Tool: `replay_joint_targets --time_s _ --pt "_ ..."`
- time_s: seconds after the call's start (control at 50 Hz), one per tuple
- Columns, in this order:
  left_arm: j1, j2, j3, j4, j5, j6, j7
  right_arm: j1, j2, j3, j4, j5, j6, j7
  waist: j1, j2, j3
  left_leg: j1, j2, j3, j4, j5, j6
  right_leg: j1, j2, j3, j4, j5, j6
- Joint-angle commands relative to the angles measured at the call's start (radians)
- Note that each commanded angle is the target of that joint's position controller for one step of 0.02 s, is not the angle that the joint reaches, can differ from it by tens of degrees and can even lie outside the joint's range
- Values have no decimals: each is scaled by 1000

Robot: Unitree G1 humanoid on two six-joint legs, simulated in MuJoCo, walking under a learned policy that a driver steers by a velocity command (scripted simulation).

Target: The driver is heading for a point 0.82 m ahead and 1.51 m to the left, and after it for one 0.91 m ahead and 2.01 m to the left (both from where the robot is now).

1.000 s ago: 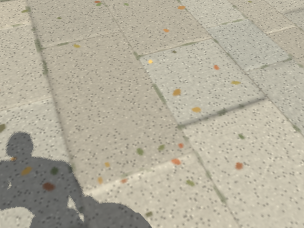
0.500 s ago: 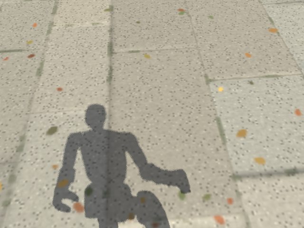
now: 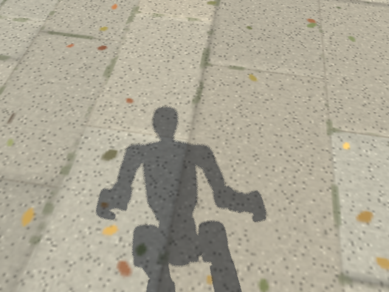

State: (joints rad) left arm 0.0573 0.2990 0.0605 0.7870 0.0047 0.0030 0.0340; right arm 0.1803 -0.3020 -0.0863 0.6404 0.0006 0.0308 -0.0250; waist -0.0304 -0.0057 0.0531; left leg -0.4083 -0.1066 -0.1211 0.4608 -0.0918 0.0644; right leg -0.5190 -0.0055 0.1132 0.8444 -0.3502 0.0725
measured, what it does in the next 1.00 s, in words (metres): steps on the spot, turning left: right foot, then left foot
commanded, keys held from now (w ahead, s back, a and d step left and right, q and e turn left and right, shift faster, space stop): q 0.68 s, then s+q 0.32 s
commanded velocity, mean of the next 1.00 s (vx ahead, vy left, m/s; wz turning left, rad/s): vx -0.03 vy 0.00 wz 0.60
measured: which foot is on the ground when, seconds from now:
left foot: down 0.00-0.14, up 0.16-0.52, down 0.54-1.00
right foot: up 0.00-0.12, down 0.14-0.56, up 0.58-1.00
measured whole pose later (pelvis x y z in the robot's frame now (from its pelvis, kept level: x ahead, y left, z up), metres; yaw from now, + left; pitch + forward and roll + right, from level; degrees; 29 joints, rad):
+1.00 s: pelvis +0.00 -0.03 +0.00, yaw +37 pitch +2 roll -1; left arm 0.11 0.30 0.08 0.73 -0.01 0.02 0.02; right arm 0.11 -0.32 -0.08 0.61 0.01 0.07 -0.03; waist -0.02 0.01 0.07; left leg -0.35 -0.10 -0.24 0.51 -0.18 0.01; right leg -0.38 0.06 0.10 0.78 -0.42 0.10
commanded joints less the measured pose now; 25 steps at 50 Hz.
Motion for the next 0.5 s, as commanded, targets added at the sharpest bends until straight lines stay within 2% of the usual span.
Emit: replay_joint_targets --time_s 0.02,0.08,0.1,0.12,0.14,0.16,0.18,0.2,0.22,0.24,0.26,0.28,0.32,0.36,0.42,0.48,0.5 --pt "39 87 22 -46 -4 -11 -4 -37 -164 -47 -85 0 -3 -8 20 151 -172 110 232 -316 -157 -153 150 90 25 -14 -77 23 1" --pt "58 95 27 -46 -10 -27 -17 -33 -159 -45 -88 6 7 -5 22 173 -165 140 226 -372 -125 -131 133 148 38 -20 -219 25 -24" --pt "90 95 31 -37 -11 -32 -22 -44 -157 -44 -91 12 12 -7 43 172 -164 130 210 -373 -102 -119 115 206 40 -34 -318 75 -39" --pt "128 108 38 -25 -8 -34 -25 -39 -148 -41 -91 19 17 -10 61 159 -162 94 177 -355 -67 -141 82 290 16 -35 -433 148 -61" --pt "160 174 55 -25 10 -32 -21 -7 -106 -29 -93 18 18 -10 49 36 -174 -9 107 -271 78 -301 27 397 -157 104 -510 152 -123" --pt "139 256 71 -23 37 -20 -17 -16 -94 -29 -130 27 11 -8 11 -274 -110 -211 -62 -29 289 -477 -30 389 -342 350 -579 259 -270" --pt "86 201 59 -60 52 -24 -14 4 -177 -52 -115 3 -3 -4 21 -246 -109 -220 -1 -45 531 -503 -74 332 -413 412 -582 324 -345" --pt "27 149 45 -85 41 -25 -6 31 -206 -67 -87 9 -1 2 -4 -167 -106 -202 17 -49 633 -438 -86 318 -363 305 -555 354 -314" --pt "-12 122 38 -95 23 -23 -1 59 -187 -67 -58 12 10 1 -18 -127 -92 -201 25 -28 684 -385 -104 320 -293 201 -535 350 -264" --pt "-14 108 33 -97 7 -22 3 70 -162 -61 -49 8 20 -2 -9 -122 -83 -229 33 -19 740 -336 -121 347 -265 149 -525 352 -246" --pt "-2 103 28 -96 2 -17 7 67 -133 -52 -50 11 27 1 0 -119 -72 -236 40 -1 768 -317 -135 349 -249 101 -524 391 -249" --pt "15 106 29 -94 5 -12 9 45 -118 -46 -61 18 29 4 13 -124 -63 -236 50 30 744 -294 -145 355 -230 56 -531 399 -253" --pt "67 121 34 -88 11 -1 14 -25 -98 -34 -96 27 27 7 57 -152 -68 -263 80 64 637 -271 -163 438 -236 24 -531 418 -270" --pt "96 149 45 -85 10 6 14 -58 -86 -24 -119 23 25 13 82 -171 -93 -225 112 82 527 -287 -170 488 -261 7 -520 446 -282" --pt "83 191 61 -91 1 10 1 -63 -80 -15 -136 19 26 26 86 -189 -113 -85 130 138 375 -311 -152 448 -287 -41 -511 500 -284" --pt "83 205 69 -87 -16 8 -12 -38 -101 -25 -134 22 34 37 74 -195 -115 3 118 174 229 -275 -118 444 -309 -61 -475 516 -270" --pt "72 206 70 -85 -26 7 -14 -15 -99 -27 -127 22 36 41 54 -188 -116 50 112 185 142 -222 -96 434 -308 -76 -445 511 -252"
